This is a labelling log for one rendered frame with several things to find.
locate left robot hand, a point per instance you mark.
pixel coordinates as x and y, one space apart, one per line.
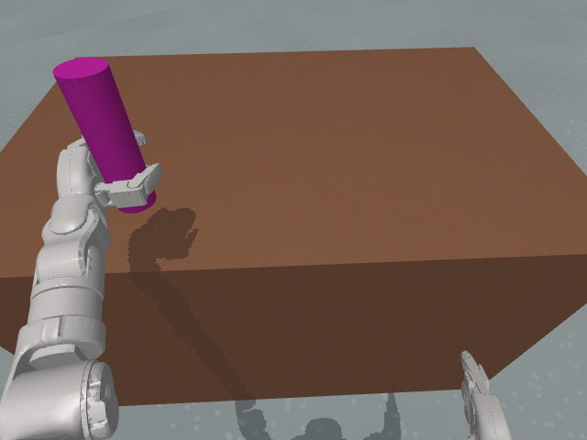
77 173

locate left robot arm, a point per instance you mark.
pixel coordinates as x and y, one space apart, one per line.
56 390

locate right robot hand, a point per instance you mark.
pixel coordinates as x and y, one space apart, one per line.
483 410

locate can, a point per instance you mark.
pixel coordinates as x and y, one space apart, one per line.
90 91

